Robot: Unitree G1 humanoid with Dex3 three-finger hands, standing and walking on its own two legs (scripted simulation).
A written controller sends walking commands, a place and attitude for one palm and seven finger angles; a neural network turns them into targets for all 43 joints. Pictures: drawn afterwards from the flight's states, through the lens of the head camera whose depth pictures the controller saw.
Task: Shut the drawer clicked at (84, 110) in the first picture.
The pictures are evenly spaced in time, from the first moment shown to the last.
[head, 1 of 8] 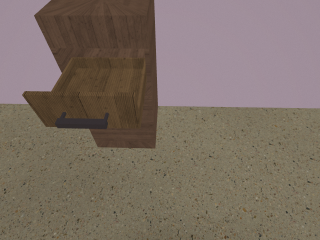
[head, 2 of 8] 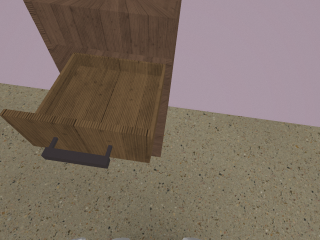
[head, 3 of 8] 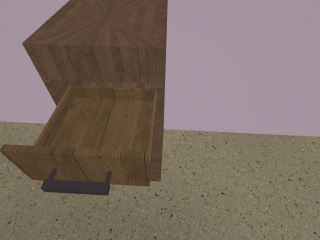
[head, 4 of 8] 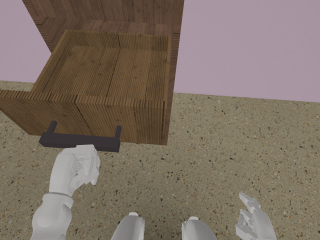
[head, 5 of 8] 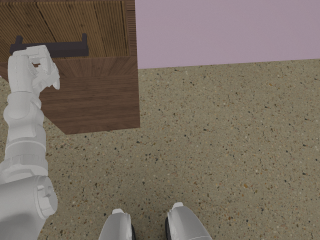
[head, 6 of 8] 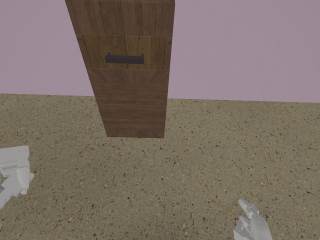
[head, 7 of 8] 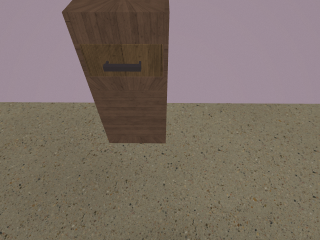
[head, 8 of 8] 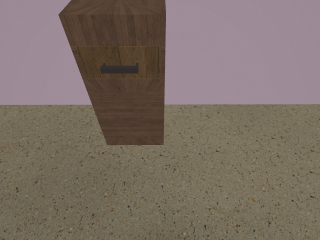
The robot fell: no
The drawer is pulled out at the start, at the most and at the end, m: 0.30 0.30 0.00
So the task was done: yes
